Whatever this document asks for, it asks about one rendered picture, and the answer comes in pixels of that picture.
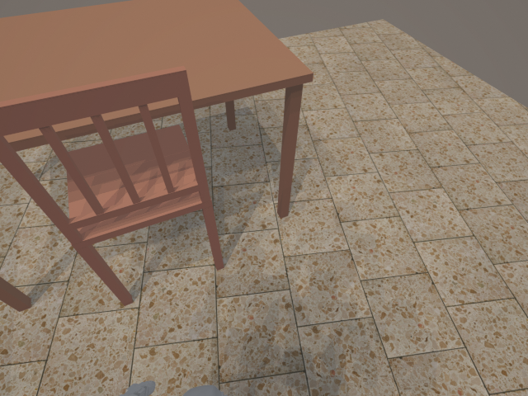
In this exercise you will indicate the table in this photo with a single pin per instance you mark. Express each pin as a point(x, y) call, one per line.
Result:
point(227, 52)

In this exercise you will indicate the chair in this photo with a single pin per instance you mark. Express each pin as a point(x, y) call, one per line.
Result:
point(121, 185)

